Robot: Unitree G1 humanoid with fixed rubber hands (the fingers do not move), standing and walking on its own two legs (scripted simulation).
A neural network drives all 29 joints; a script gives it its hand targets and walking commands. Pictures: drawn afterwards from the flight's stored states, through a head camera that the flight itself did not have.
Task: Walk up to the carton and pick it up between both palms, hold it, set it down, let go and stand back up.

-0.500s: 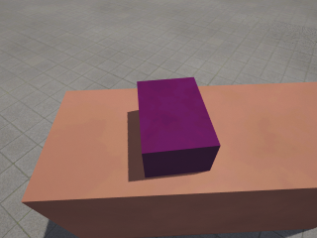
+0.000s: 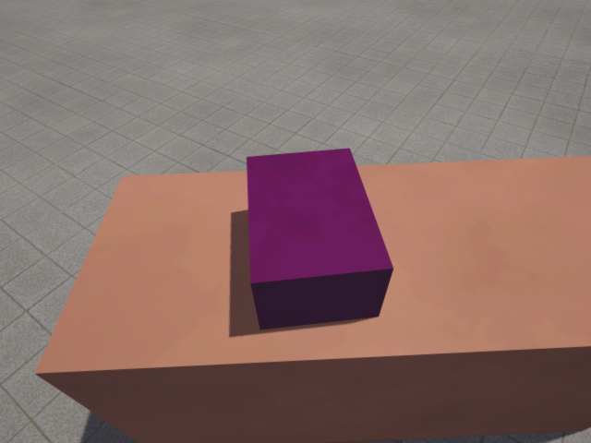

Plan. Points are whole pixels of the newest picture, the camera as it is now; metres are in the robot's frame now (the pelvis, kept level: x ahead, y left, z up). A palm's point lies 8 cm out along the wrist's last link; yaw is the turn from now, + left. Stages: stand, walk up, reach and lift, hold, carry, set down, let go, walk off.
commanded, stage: stand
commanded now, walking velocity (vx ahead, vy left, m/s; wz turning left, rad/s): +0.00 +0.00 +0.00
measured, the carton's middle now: (308, 231) +0.51 -0.01 -0.06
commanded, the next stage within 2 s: none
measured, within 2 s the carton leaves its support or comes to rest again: neither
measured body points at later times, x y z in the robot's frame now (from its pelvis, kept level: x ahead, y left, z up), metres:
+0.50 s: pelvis -0.02 -0.02 +0.00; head -0.01 -0.03 +0.45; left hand -0.04 +0.20 -0.16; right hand -0.05 -0.24 -0.16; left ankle -0.04 +0.11 -0.74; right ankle +0.01 -0.10 -0.74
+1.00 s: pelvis +0.00 -0.04 +0.00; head +0.00 -0.04 +0.45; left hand -0.03 +0.19 -0.16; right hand -0.03 -0.26 -0.16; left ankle -0.04 +0.11 -0.74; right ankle +0.01 -0.10 -0.74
